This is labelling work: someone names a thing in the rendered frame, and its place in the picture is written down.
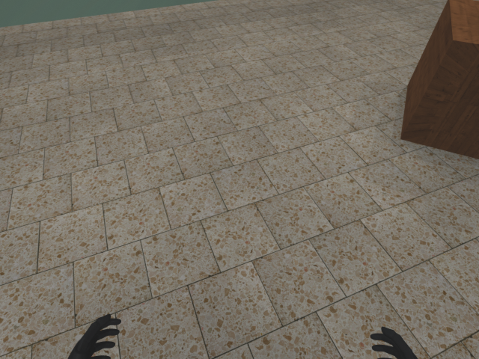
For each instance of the robot left hand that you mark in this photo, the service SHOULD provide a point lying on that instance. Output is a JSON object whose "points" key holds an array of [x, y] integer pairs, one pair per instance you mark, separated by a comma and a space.
{"points": [[87, 345]]}

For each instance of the pedestal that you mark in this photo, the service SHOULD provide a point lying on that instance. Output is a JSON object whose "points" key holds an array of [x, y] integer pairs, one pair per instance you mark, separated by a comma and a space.
{"points": [[442, 98]]}

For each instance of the robot right hand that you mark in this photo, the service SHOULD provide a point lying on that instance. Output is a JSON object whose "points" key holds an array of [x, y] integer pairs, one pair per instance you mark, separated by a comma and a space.
{"points": [[400, 349]]}

